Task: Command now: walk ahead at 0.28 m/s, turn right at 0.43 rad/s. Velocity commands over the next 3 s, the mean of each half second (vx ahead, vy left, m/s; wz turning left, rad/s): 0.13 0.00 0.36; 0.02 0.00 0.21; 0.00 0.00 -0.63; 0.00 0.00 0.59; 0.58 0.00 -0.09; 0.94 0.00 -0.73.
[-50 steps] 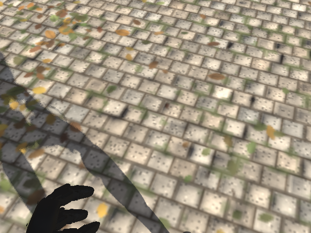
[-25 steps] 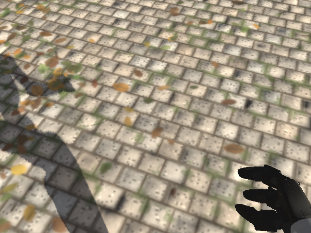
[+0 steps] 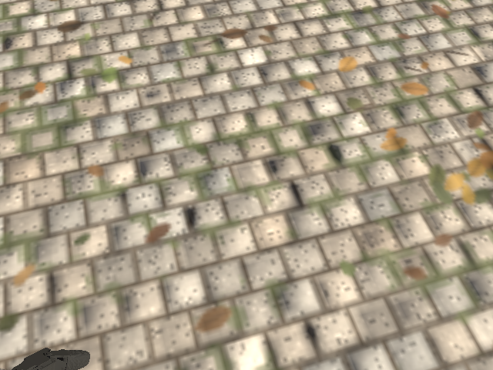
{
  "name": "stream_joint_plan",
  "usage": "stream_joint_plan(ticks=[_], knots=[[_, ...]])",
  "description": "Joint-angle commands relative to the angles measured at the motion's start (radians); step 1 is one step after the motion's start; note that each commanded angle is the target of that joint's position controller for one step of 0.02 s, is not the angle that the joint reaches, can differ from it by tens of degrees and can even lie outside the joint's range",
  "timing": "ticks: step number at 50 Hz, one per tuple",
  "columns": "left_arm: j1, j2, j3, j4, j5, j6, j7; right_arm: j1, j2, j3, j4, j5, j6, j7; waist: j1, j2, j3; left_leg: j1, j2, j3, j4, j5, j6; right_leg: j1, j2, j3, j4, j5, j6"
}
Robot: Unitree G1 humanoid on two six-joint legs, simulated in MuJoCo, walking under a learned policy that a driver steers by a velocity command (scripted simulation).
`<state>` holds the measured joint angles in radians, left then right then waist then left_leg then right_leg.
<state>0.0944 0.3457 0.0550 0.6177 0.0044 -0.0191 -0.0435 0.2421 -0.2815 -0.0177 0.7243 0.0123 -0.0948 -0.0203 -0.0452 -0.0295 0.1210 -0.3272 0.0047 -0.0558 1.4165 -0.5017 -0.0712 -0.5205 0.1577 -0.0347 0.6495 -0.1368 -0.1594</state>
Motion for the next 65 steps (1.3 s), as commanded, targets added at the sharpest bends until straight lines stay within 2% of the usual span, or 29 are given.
stream_joint_plan(ticks=[1, 3, 6, 10, 15, 19, 21, 22, 23, 24, 25, 26, 27, 30, 34, 40, 43, 45, 47, 48, 49, 50, 51, 52, 54, 58, 63, 64, 65], knots=[[0.025, 0.096, 0.028, -0.091, -0.016, -0.035, 0.016, 0.116, -0.212, -0.048, -0.055, 0.001, 0.016, -0.024, 0.017, 0.164, -0.295, -0.302, 0.093, -0.058, 0.001, 0.056, -0.011, 0.438, -0.417, 0.498, -0.251, 0.592, -0.207], [0.038, 0.058, 0.009, -0.034, 0.004, -0.047, 0.017, 0.130, -0.172, -0.043, -0.046, 0.001, 0.040, -0.028, -0.004, 0.097, -0.245, -0.184, 0.125, -0.040, -0.119, 0.060, -0.016, 0.235, -0.375, 0.371, -0.274, 0.694, -0.175], [0.047, 0.039, -0.001, 0.037, 0.021, -0.057, 0.032, 0.107, -0.079, -0.022, -0.041, -0.002, 0.044, -0.028, 0.006, 0.031, -0.266, -0.138, 0.109, -0.021, -0.331, 0.206, -0.018, 0.217, -0.322, 0.174, -0.285, 0.788, -0.134], [0.003, 0.056, 0.011, 0.055, 0.022, -0.027, 0.056, 0.017, -0.100, -0.036, -0.068, 0.013, 0.049, -0.010, 0.047, -0.034, -0.241, -0.169, 0.094, 0.012, -0.510, 0.419, -0.018, 0.302, -0.310, 0.055, -0.319, 0.641, -0.086], [0.025, 0.058, 0.023, 0.078, 0.010, 0.018, 0.073, -0.060, -0.110, -0.052, -0.138, 0.010, 0.075, 0.020, 0.084, -0.050, -0.169, -0.272, 0.108, 0.038, -0.594, 0.297, 0.004, 0.417, -0.407, 0.076, -0.304, 0.426, -0.092], [0.011, 0.072, 0.037, 0.073, -0.014, 0.035, 0.086, -0.023, -0.099, -0.063, -0.161, 0.011, 0.080, 0.050, 0.061, -0.063, -0.171, -0.214, 0.072, 0.091, -0.732, 0.229, 0.059, 0.479, -0.447, 0.056, -0.202, 0.489, -0.041], [0.024, 0.058, 0.039, 0.077, -0.024, 0.034, 0.091, 0.098, -0.137, -0.090, -0.132, 0.006, 0.073, 0.046, 0.003, 0.008, -0.220, 0.022, 0.017, 0.086, -0.938, 0.470, 0.122, 0.401, -0.355, -0.046, 0.024, 0.481, 0.055], [0.022, 0.046, 0.037, 0.040, 0.009, 0.021, 0.086, 0.161, -0.274, -0.131, -0.142, -0.005, 0.070, 0.025, -0.002, 0.246, -0.249, 0.228, 0.191, -0.229, -0.963, 1.006, 0.226, 0.148, -0.221, -0.107, 0.319, 0.136, 0.155], [-0.028, 0.005, 0.019, -0.003, 0.041, 0.010, 0.073, 0.191, -0.320, -0.134, -0.155, -0.041, 0.066, 0.023, 0.003, 0.393, -0.356, 0.422, 0.361, -0.575, -0.996, 1.207, 0.430, -0.149, -0.034, 0.011, 0.551, -0.513, 0.204], [-0.028, 0.035, 0.023, 0.020, 0.022, 0.005, 0.060, 0.166, -0.255, -0.119, -0.175, -0.042, 0.062, 0.027, -0.022, 0.223, -0.427, 0.444, 0.350, -0.524, -0.999, 1.100, 0.425, -0.165, -0.084, 0.165, 0.651, -0.517, 0.191], [-0.035, 0.044, 0.028, 0.027, -0.002, 0.006, 0.057, 0.094, -0.234, -0.117, -0.185, -0.024, 0.063, 0.024, 0.008, 0.141, -0.361, 0.383, 0.293, -0.427, -0.998, 0.989, 0.376, -0.189, -0.106, 0.165, 0.649, -0.434, 0.184], [-0.039, 0.037, 0.029, 0.041, -0.002, 0.010, 0.064, 0.037, -0.213, -0.114, -0.196, 0.002, 0.075, 0.017, 0.031, 0.063, -0.297, 0.321, 0.238, -0.365, -1.009, 0.876, 0.327, -0.208, -0.124, 0.155, 0.597, -0.360, 0.191], [-0.050, 0.047, 0.034, 0.040, 0.005, 0.016, 0.073, -0.004, -0.197, -0.108, -0.209, 0.020, 0.089, 0.006, 0.047, 0.062, -0.265, 0.259, 0.206, -0.335, -1.025, 0.792, 0.299, -0.189, -0.140, 0.157, 0.534, -0.306, 0.200], [-0.044, 0.021, 0.030, 0.052, -0.005, 0.020, 0.073, -0.023, -0.194, -0.109, -0.226, 0.005, 0.113, -0.015, 0.062, 0.133, -0.263, 0.196, 0.138, -0.317, -1.036, 0.752, 0.273, -0.113, -0.099, 0.151, 0.428, -0.223, 0.232], [-0.020, 0.029, 0.029, 0.088, -0.010, 0.022, 0.079, -0.032, -0.186, -0.104, -0.234, -0.005, 0.123, -0.036, 0.046, 0.161, -0.299, 0.227, 0.147, -0.308, -1.008, 0.715, 0.257, -0.087, -0.117, 0.150, 0.303, -0.166, 0.262], [0.010, 0.002, 0.010, 0.109, -0.014, 0.024, 0.065, -0.069, -0.069, -0.039, -0.195, -0.053, 0.118, -0.012, 0.019, 0.179, -0.253, 0.078, 0.159, -0.238, -1.027, 0.601, 0.267, 0.156, -0.210, 0.096, 0.157, -0.156, 0.248], [-0.004, 0.066, 0.026, 0.080, -0.029, 0.014, 0.054, -0.086, -0.153, -0.063, -0.175, -0.046, 0.118, -0.006, 0.007, 0.194, -0.169, 0.106, 0.191, -0.258, -1.015, 0.596, 0.294, 0.134, -0.185, 0.051, 0.086, -0.220, 0.218], [0.033, 0.073, 0.030, 0.078, -0.035, 0.007, 0.043, -0.101, -0.165, -0.071, -0.169, -0.026, 0.126, -0.015, 0.026, 0.168, -0.164, 0.165, 0.203, -0.256, -0.971, 0.679, 0.289, 0.141, -0.171, 0.035, -0.019, -0.183, 0.195], [0.073, 0.084, 0.035, 0.077, -0.026, 0.001, 0.035, -0.092, -0.158, -0.077, -0.160, -0.006, 0.124, -0.025, 0.043, 0.108, -0.165, 0.181, 0.153, -0.203, -0.892, 0.625, 0.223, 0.196, -0.187, 0.092, -0.184, 0.066, 0.147], [0.096, 0.163, 0.056, 0.073, -0.017, -0.001, 0.040, -0.087, -0.134, -0.077, -0.183, -0.025, 0.115, -0.029, 0.013, -0.061, -0.185, 0.116, 0.038, -0.099, -0.740, 0.504, 0.155, 0.251, -0.293, 0.282, -0.202, 0.350, 0.079], [0.104, 0.205, 0.075, 0.072, -0.030, 0.002, 0.044, -0.157, -0.118, -0.077, -0.215, -0.047, 0.108, -0.031, 0.027, -0.190, -0.149, -0.053, -0.108, 0.033, -0.627, 0.265, 0.067, 0.306, -0.398, 0.470, -0.247, 0.470, -0.055], [0.188, 0.181, 0.073, 0.078, -0.009, 0.003, 0.050, -0.231, -0.107, -0.075, -0.233, -0.044, 0.101, -0.033, 0.106, -0.246, -0.161, -0.223, -0.156, 0.004, -0.454, -0.097, 0.037, 0.411, -0.483, 0.632, -0.313, 0.494, -0.160], [0.209, 0.164, 0.070, 0.080, 0.004, -0.003, 0.058, -0.228, -0.097, -0.079, -0.230, -0.028, 0.099, -0.029, 0.109, -0.184, -0.194, -0.272, -0.130, -0.058, -0.305, -0.156, 0.031, 0.465, -0.476, 0.624, -0.310, 0.462, -0.164], [0.166, 0.151, 0.072, 0.066, -0.007, -0.003, 0.066, -0.212, -0.077, -0.079, -0.214, -0.018, 0.102, -0.024, 0.081, -0.121, -0.202, -0.289, -0.109, -0.080, -0.256, -0.112, 0.024, 0.479, -0.425, 0.554, -0.279, 0.445, -0.116], [0.091, 0.132, 0.074, 0.039, -0.041, 0.014, 0.085, -0.222, -0.070, -0.081, -0.209, -0.016, 0.101, -0.019, 0.058, -0.081, -0.205, -0.293, -0.081, -0.082, -0.366, 0.000, 0.010, 0.483, -0.355, 0.478, -0.259, 0.399, -0.044], [0.093, 0.136, 0.089, 0.014, -0.037, 0.061, 0.102, -0.230, -0.029, -0.074, -0.197, -0.003, 0.081, 0.002, 0.066, -0.116, -0.248, -0.176, -0.115, -0.047, -0.618, 0.091, -0.009, 0.466, -0.294, 0.491, -0.239, 0.363, -0.019], [0.043, 0.148, 0.099, -0.024, -0.049, 0.071, 0.089, -0.136, -0.082, -0.097, -0.153, 0.006, 0.065, 0.017, 0.041, -0.175, -0.243, 0.039, -0.121, -0.052, -0.927, 0.198, 0.005, 0.351, -0.259, 0.600, -0.239, 0.222, 0.004], [0.016, 0.140, 0.096, -0.035, -0.057, 0.071, 0.088, -0.098, -0.090, -0.105, -0.134, 0.005, 0.063, 0.016, 0.017, -0.169, -0.237, 0.118, -0.108, -0.038, -1.048, 0.298, 0.016, 0.307, -0.230, 0.595, -0.218, 0.137, 0.030], [0.035, 0.109, 0.085, -0.038, -0.055, 0.070, 0.088, -0.075, -0.119, -0.117, -0.123, 0.002, 0.064, 0.011, 0.024, -0.129, -0.248, 0.234, -0.024, -0.081, -1.109, 0.362, 0.045, 0.222, -0.183, 0.564, -0.162, -0.041, 0.071]])
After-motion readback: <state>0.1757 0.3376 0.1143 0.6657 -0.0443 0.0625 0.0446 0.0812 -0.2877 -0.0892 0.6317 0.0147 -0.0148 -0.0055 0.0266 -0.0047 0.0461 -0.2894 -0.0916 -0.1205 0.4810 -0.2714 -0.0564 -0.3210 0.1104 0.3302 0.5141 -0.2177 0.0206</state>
